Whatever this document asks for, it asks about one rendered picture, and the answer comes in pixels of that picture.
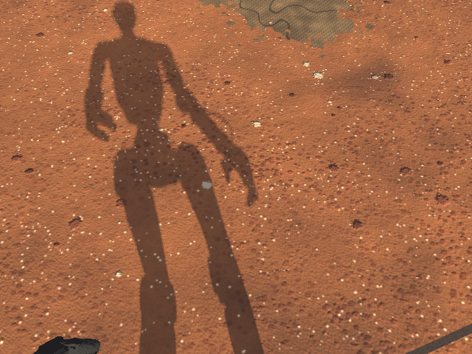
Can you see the robot left hand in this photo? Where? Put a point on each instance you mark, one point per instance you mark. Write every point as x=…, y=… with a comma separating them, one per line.
x=58, y=345

